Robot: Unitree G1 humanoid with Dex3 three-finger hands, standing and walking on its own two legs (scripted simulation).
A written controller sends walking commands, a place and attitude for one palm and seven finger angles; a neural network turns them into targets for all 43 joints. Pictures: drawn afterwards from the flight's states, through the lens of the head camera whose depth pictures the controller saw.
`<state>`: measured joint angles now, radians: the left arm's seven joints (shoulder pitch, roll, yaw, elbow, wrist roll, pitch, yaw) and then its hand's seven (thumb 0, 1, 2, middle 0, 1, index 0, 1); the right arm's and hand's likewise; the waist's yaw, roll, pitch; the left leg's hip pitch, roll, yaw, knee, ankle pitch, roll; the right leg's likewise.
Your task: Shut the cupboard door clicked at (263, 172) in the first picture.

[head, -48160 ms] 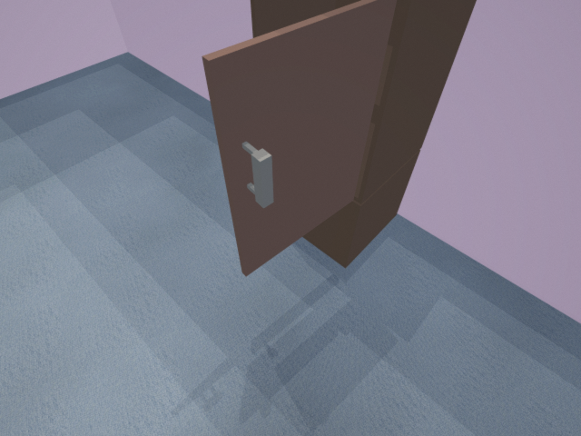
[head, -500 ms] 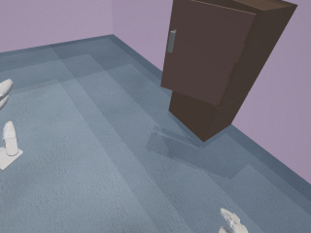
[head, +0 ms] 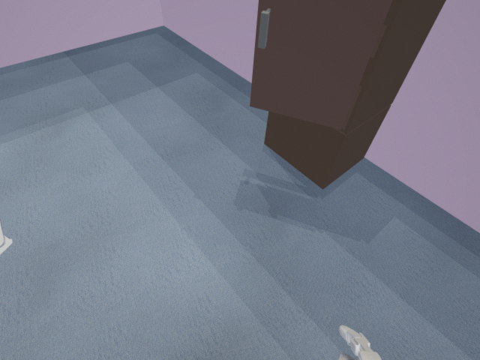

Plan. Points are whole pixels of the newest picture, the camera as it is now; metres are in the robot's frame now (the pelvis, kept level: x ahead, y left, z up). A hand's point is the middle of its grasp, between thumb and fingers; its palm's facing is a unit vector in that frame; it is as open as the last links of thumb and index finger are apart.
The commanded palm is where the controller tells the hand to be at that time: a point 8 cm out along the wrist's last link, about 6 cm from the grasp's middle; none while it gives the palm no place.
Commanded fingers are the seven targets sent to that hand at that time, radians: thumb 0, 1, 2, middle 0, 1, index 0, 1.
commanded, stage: let the arm hang, fingers relaxed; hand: left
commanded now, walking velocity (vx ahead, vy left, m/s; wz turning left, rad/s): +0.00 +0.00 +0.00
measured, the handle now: (265, 28) +1.18 -0.06 +0.04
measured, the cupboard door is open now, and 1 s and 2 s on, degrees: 29 29 29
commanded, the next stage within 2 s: look to check the result in 1.12 s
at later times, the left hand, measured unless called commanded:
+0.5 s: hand out of the picture +0.03 +0.22 -0.16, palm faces +0.04 -0.98 -0.21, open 7.0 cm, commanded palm none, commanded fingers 0.00 0.90 0.90 -0.20 -0.30 -0.20 -0.30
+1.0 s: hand out of the picture -0.01 +0.19 -0.16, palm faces +0.03 -0.99 -0.14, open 7.4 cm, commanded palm none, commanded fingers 0.00 0.90 0.90 -0.20 -0.30 -0.20 -0.30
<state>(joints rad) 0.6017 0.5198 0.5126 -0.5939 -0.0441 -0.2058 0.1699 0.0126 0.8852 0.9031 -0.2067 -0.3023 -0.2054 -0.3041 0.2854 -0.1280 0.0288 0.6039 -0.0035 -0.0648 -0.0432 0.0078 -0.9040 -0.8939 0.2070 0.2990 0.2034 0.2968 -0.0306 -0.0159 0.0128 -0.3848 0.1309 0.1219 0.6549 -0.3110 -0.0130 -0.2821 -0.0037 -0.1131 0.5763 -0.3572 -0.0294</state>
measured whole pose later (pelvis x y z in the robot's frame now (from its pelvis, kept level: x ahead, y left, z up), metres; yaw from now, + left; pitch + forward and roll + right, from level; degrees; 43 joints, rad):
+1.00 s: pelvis +0.02 +0.04 +0.02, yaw +0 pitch -2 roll +0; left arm 0.32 0.10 0.00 1.15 0.01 0.01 0.04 0.00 0.90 0.90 -0.20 -0.30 -0.20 -0.30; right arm 0.35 -0.10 -0.01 1.15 -0.02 0.01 -0.03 0.00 -0.91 -0.89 0.20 0.30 0.20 0.30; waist -0.01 0.00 0.03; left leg -0.18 0.02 0.16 0.40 -0.18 0.04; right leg -0.13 -0.07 -0.07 0.41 -0.24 0.04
